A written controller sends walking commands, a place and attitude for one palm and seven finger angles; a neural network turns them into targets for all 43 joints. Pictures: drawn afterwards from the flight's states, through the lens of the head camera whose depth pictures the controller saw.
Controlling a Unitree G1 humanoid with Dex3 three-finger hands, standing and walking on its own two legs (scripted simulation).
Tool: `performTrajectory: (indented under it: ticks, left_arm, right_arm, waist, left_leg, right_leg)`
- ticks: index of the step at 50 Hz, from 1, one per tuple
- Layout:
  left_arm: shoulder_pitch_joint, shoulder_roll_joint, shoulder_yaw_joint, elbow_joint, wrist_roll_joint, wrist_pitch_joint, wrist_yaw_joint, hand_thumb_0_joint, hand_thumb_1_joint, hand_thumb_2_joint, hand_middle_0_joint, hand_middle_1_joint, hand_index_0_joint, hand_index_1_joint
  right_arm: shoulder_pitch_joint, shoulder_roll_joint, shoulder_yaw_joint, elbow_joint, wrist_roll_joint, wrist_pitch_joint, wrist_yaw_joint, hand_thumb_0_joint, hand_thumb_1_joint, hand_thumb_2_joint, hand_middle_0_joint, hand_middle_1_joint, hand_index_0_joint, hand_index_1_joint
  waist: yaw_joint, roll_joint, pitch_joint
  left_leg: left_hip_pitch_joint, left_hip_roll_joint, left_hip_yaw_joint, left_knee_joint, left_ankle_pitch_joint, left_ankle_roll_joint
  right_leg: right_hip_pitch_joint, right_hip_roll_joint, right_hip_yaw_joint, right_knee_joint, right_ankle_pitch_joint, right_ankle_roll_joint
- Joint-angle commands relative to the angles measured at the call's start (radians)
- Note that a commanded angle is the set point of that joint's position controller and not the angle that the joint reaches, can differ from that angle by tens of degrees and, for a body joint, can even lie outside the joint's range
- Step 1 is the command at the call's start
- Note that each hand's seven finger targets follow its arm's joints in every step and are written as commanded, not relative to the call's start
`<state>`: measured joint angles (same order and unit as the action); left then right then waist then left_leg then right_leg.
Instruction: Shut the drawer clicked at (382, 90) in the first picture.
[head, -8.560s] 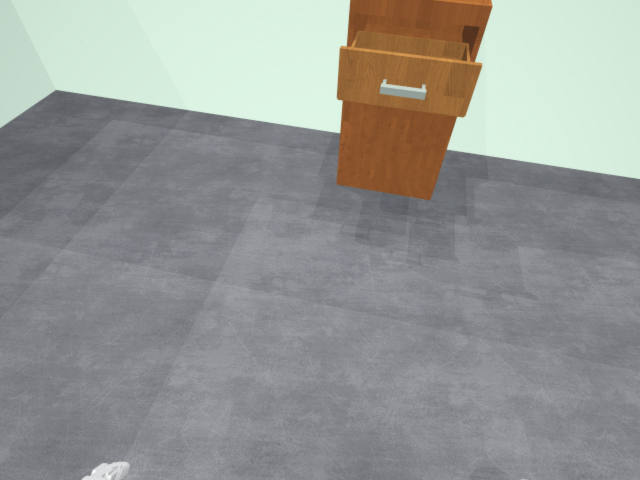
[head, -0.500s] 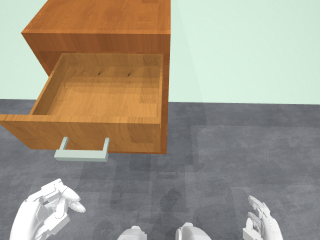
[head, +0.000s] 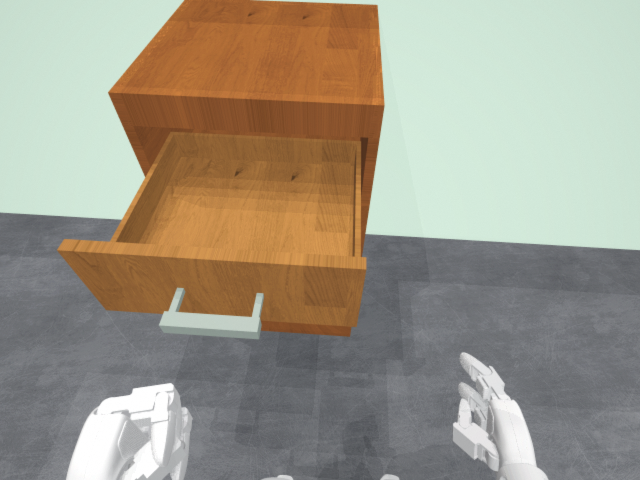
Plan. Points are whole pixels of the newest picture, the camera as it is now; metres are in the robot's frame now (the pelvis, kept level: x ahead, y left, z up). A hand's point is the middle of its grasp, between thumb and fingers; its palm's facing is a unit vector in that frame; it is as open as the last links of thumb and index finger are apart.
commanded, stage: raise the hand and make a fist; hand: left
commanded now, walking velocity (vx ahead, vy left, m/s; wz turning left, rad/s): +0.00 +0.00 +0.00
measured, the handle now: (215, 311) +0.34 +0.18 -0.02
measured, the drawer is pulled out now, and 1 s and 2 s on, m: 0.28 0.28 0.28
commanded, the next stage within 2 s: bring the fist close to the handle in 0.48 s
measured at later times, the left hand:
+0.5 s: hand (180, 450) +0.15 +0.15 +0.08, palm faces +0.05 -1.00 -0.01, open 3.3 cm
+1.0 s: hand (212, 431) +0.17 +0.13 +0.05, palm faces +0.02 -1.00 -0.02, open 3.3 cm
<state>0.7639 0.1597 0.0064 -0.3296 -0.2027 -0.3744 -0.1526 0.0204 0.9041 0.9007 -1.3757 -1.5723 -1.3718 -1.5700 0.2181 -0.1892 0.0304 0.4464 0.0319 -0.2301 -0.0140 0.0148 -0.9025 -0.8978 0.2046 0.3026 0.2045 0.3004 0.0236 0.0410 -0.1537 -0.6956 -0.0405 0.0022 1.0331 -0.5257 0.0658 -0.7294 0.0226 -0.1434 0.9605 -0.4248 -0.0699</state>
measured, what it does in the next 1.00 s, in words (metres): stands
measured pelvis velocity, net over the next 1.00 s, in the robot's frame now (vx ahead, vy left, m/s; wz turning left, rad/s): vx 0.00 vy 0.00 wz -0.01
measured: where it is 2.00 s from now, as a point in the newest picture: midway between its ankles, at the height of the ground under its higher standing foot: outside the picture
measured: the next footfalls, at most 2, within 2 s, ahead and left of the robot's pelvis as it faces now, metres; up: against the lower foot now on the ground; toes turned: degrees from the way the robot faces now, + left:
none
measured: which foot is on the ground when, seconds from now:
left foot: down 0.00-1.00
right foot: down 0.00-1.00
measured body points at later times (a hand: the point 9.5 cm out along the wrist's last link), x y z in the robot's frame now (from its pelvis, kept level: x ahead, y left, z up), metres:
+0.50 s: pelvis +0.01 +0.02 -0.01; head +0.05 +0.02 +0.44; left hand +0.14 +0.20 +0.08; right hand +0.21 -0.20 -0.06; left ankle -0.01 +0.08 -0.68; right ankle +0.03 -0.08 -0.68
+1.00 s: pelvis +0.00 +0.00 -0.02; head +0.06 +0.00 +0.42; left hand +0.16 +0.19 +0.05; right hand +0.19 -0.23 -0.08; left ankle -0.01 +0.08 -0.68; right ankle +0.03 -0.08 -0.68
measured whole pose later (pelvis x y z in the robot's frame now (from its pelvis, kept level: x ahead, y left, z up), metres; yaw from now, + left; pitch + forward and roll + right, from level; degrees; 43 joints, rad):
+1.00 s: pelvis +0.00 +0.00 -0.02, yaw -1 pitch +16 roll -2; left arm 0.72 0.15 -0.05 -0.30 -0.14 -0.42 -0.06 0.02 0.91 0.90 -1.40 -1.60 -1.40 -1.60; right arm 0.25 -0.22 0.01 0.41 0.02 -0.15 -0.01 0.02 -0.90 -0.90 0.20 0.30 0.20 0.30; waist 0.00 0.04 -0.18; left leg -0.85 -0.03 0.01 1.16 -0.58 0.06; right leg -0.89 0.02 -0.14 1.09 -0.48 -0.08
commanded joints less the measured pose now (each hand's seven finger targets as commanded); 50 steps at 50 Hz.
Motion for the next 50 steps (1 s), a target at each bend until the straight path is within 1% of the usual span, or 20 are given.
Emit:
performTrajectory:
  ticks: [1, 3, 7, 8, 9, 12, 18, 22, 28, 31, 34, 35, 36, 37, 39, 41, 43, 46, 48, 50]
  left_arm:
    - [0.075, 0.039, -0.027, -0.264, 0.009, -0.039, 0.001, 0.000, 0.900, 0.900, -1.400, -1.600, -1.400, -1.600]
    - [0.075, 0.045, -0.035, -0.301, 0.020, -0.030, 0.014, 0.000, 0.900, 0.900, -1.400, -1.600, -1.400, -1.600]
    - [0.143, 0.041, -0.038, -0.322, 0.045, -0.019, 0.046, 0.000, 0.900, 0.900, -1.400, -1.600, -1.400, -1.600]
    - [0.148, 0.017, -0.064, -0.331, 0.049, -0.018, 0.050, 0.000, 0.900, 0.900, -1.400, -1.600, -1.400, -1.600]
    - [0.176, 0.022, -0.051, -0.334, 0.050, -0.018, 0.056, 0.000, 0.900, 0.900, -1.400, -1.600, -1.400, -1.600]
    - [0.225, 0.003, -0.074, -0.340, 0.061, -0.017, 0.068, 0.000, 0.900, 0.900, -1.400, -1.600, -1.400, -1.600]
    - [0.224, 0.021, -0.075, -0.370, 0.072, -0.037, 0.079, 0.000, 0.900, 0.900, -1.400, -1.600, -1.400, -1.600]
    - [0.257, 0.024, -0.074, -0.388, 0.067, -0.054, 0.080, 0.000, 0.900, 0.900, -1.400, -1.600, -1.400, -1.600]
    - [0.232, 0.025, -0.079, -0.378, 0.066, -0.058, 0.072, 0.000, 0.900, 0.900, -1.400, -1.600, -1.400, -1.600]
    - [0.186, 0.008, -0.105, -0.342, 0.068, -0.052, 0.065, 0.000, 0.900, 0.900, -1.400, -1.600, -1.400, -1.600]
    - [0.143, 0.018, -0.081, -0.272, 0.073, -0.052, 0.072, 0.000, 0.900, 0.900, -1.400, -1.600, -1.400, -1.600]
    - [0.137, 0.034, -0.058, -0.250, 0.073, -0.052, 0.074, 0.000, 0.900, 0.900, -1.400, -1.600, -1.400, -1.600]
    - [0.108, 0.035, -0.057, -0.255, 0.070, -0.059, 0.074, 0.000, 0.900, 0.900, -1.400, -1.600, -1.400, -1.600]
    - [0.098, 0.057, -0.034, -0.259, 0.074, -0.064, 0.080, 0.000, 0.900, 0.900, -1.400, -1.600, -1.400, -1.600]
    - [0.097, 0.053, -0.031, -0.268, 0.065, -0.078, 0.082, 0.000, 0.900, 0.900, -1.400, -1.600, -1.400, -1.600]
    - [0.086, 0.049, -0.025, -0.271, 0.052, -0.096, 0.084, 0.000, 0.900, 0.900, -1.400, -1.600, -1.400, -1.600]
    - [0.065, 0.036, -0.033, -0.242, 0.045, -0.103, 0.085, 0.000, 0.900, 0.900, -1.400, -1.600, -1.400, -1.600]
    - [0.008, 0.028, -0.053, -0.184, 0.049, -0.115, 0.082, 0.000, 0.900, 0.900, -1.400, -1.600, -1.400, -1.600]
    - [0.004, 0.036, -0.035, -0.125, 0.053, -0.110, 0.080, 0.000, 0.900, 0.900, -1.400, -1.600, -1.400, -1.600]
    - [-0.003, 0.038, -0.034, -0.109, 0.059, -0.110, 0.076, 0.000, 0.900, 0.900, -1.400, -1.600, -1.400, -1.600]
  right_arm:
    - [-0.063, -0.136, -0.057, -0.186, 0.012, -0.049, -0.001, 0.000, -0.900, -0.900, 0.200, 0.300, 0.200, 0.300]
    - [-0.055, -0.136, -0.056, -0.194, 0.010, -0.046, 0.001, 0.000, -0.900, -0.900, 0.200, 0.300, 0.200, 0.300]
    - [-0.052, -0.130, -0.064, -0.207, 0.008, -0.031, 0.007, 0.000, -0.900, -0.900, 0.200, 0.300, 0.200, 0.300]
    - [-0.042, -0.128, -0.063, -0.213, 0.006, -0.027, 0.010, 0.000, -0.900, -0.900, 0.200, 0.300, 0.200, 0.300]
    - [-0.042, -0.126, -0.068, -0.214, 0.006, -0.022, 0.012, 0.000, -0.900, -0.900, 0.200, 0.300, 0.200, 0.300]
    - [-0.050, -0.124, -0.071, -0.222, 0.005, -0.009, 0.019, 0.000, -0.900, -0.900, 0.200, 0.300, 0.200, 0.300]
    - [-0.039, -0.126, -0.076, -0.232, 0.002, 0.006, 0.019, 0.000, -0.900, -0.900, 0.200, 0.300, 0.200, 0.300]
    - [-0.037, -0.124, -0.079, -0.238, 0.004, 0.007, 0.021, 0.000, -0.900, -0.900, 0.200, 0.300, 0.200, 0.300]
    - [-0.028, -0.128, -0.079, -0.238, 0.006, 0.010, 0.017, 0.000, -0.900, -0.900, 0.200, 0.300, 0.200, 0.300]
    - [-0.028, -0.134, -0.074, -0.241, 0.004, 0.012, 0.016, 0.000, -0.900, -0.900, 0.200, 0.300, 0.200, 0.300]
    - [-0.034, -0.135, -0.073, -0.239, 0.000, 0.022, 0.005, 0.000, -0.900, -0.900, 0.200, 0.300, 0.200, 0.300]
    - [-0.037, -0.135, -0.073, -0.237, 0.000, 0.027, 0.002, 0.000, -0.900, -0.900, 0.200, 0.300, 0.200, 0.300]
    - [-0.037, -0.136, -0.070, -0.239, -0.001, 0.028, 0.000, 0.000, -0.900, -0.900, 0.200, 0.300, 0.200, 0.300]
    - [-0.038, -0.136, -0.071, -0.240, -0.001, 0.030, -0.003, 0.000, -0.900, -0.900, 0.200, 0.300, 0.200, 0.300]
    - [-0.030, -0.129, -0.068, -0.238, -0.003, 0.030, -0.002, 0.000, -0.900, -0.900, 0.200, 0.300, 0.200, 0.300]
    - [-0.023, -0.126, -0.070, -0.228, -0.003, 0.028, -0.002, 0.000, -0.900, -0.900, 0.200, 0.300, 0.200, 0.300]
    - [-0.023, -0.128, -0.069, -0.219, -0.005, 0.028, 0.000, 0.000, -0.900, -0.900, 0.200, 0.300, 0.200, 0.300]
    - [-0.030, -0.140, -0.068, -0.206, -0.005, 0.023, -0.001, 0.000, -0.900, -0.900, 0.200, 0.300, 0.200, 0.300]
    - [-0.029, -0.141, -0.069, -0.195, -0.007, 0.028, -0.003, 0.000, -0.900, -0.900, 0.200, 0.300, 0.200, 0.300]
    - [-0.037, -0.145, -0.070, -0.199, -0.007, 0.030, -0.004, 0.000, -0.900, -0.900, 0.200, 0.300, 0.200, 0.300]
  waist:
    - [-0.024, -0.003, -0.053]
    - [-0.022, 0.002, -0.068]
    - [-0.003, -0.016, -0.082]
    - [-0.008, -0.020, -0.087]
    - [0.003, -0.011, -0.100]
    - [0.006, -0.012, -0.092]
    - [-0.005, -0.030, -0.097]
    - [0.001, -0.016, -0.123]
    - [-0.011, -0.018, -0.106]
    - [-0.027, -0.023, -0.073]
    - [-0.033, -0.073, -0.056]
    - [-0.026, -0.073, -0.054]
    - [-0.029, -0.061, -0.070]
    - [-0.019, -0.038, -0.086]
    - [-0.009, 0.009, -0.128]
    - [-0.008, 0.020, -0.166]
    - [-0.022, -0.001, -0.160]
    - [-0.047, -0.028, -0.114]
    - [-0.048, -0.073, -0.112]
    - [-0.042, -0.065, -0.128]
  left_leg:
    - [0.020, 0.042, -0.091, -0.203, 0.216, -0.040]
    - [0.032, 0.043, -0.097, -0.206, 0.237, -0.046]
    - [0.041, 0.049, -0.100, -0.199, 0.322, -0.063]
    - [0.048, 0.051, -0.101, -0.195, 0.345, -0.068]
    - [0.050, 0.051, -0.100, -0.191, 0.374, -0.074]
    - [0.047, 0.052, -0.100, -0.185, 0.406, -0.083]
    - [0.015, 0.049, -0.099, -0.166, 0.358, -0.081]
    - [0.013, 0.047, -0.099, -0.151, 0.376, -0.080]
    - [-0.001, 0.047, -0.104, -0.144, 0.343, -0.078]
    - [-0.035, 0.041, -0.105, -0.139, 0.268, -0.072]
    - [-0.085, 0.033, -0.097, -0.125, 0.185, -0.062]
    - [-0.104, 0.031, -0.092, -0.120, 0.159, -0.058]
    - [-0.106, 0.028, -0.089, -0.115, 0.148, -0.056]
    - [-0.104, 0.027, -0.084, -0.112, 0.155, -0.057]
    - [-0.090, 0.026, -0.079, -0.104, 0.194, -0.059]
    - [-0.076, 0.026, -0.073, -0.089, 0.252, -0.060]
    - [-0.092, 0.028, -0.074, -0.078, 0.249, -0.055]
    - [-0.138, 0.030, -0.079, -0.060, 0.193, -0.046]
    - [-0.174, 0.030, -0.077, -0.050, 0.173, -0.041]
    - [-0.190, 0.027, -0.071, -0.041, 0.157, -0.038]
  right_leg:
    - [0.113, -0.013, 0.071, -0.128, 0.048, 0.032]
    - [0.115, -0.011, 0.067, -0.118, 0.059, 0.030]
    - [0.115, -0.006, 0.054, -0.088, 0.105, 0.028]
    - [0.107, -0.005, 0.047, -0.078, 0.115, 0.030]
    - [0.111, -0.005, 0.048, -0.072, 0.127, 0.030]
    - [0.104, -0.005, 0.044, -0.061, 0.135, 0.030]
    - [0.085, -0.003, 0.051, -0.050, 0.113, 0.029]
    - [0.083, -0.003, 0.057, -0.044, 0.122, 0.029]
    - [0.066, -0.003, 0.060, -0.045, 0.103, 0.029]
    - [0.038, -0.004, 0.060, -0.046, 0.060, 0.031]
    - [0.026, -0.004, 0.074, -0.053, 0.017, 0.030]
    - [0.026, -0.007, 0.084, -0.057, -0.005, 0.030]
    - [0.026, -0.008, 0.090, -0.057, -0.015, 0.029]
    - [0.033, -0.009, 0.096, -0.052, -0.011, 0.026]
    - [0.047, -0.010, 0.097, -0.039, 0.025, 0.022]
    - [0.064, -0.009, 0.099, -0.031, 0.088, 0.022]
    - [0.056, -0.008, 0.098, -0.030, 0.095, 0.027]
    - [0.018, -0.012, 0.110, -0.034, 0.047, 0.030]
    - [0.026, -0.014, 0.123, -0.036, 0.029, 0.031]
    - [0.029, -0.019, 0.137, -0.033, 0.012, 0.032]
